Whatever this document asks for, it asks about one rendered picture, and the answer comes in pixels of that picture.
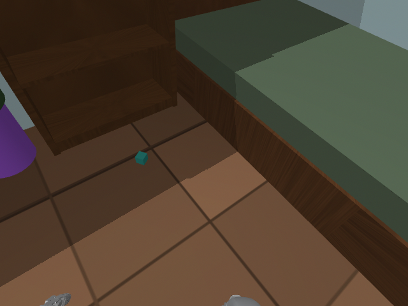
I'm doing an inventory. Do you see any cube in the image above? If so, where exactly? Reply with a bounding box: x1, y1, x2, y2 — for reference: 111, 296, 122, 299
135, 151, 148, 165

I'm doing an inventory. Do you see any left robot hand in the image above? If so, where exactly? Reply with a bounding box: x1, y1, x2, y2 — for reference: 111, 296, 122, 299
40, 293, 71, 306

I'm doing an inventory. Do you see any bed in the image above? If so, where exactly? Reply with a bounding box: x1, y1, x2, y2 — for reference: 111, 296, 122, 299
175, 0, 408, 306

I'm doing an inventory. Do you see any potted plant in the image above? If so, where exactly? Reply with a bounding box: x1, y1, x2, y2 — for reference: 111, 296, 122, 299
0, 89, 36, 179

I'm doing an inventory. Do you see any bookshelf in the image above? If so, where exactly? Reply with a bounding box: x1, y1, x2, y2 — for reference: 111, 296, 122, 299
0, 0, 177, 156

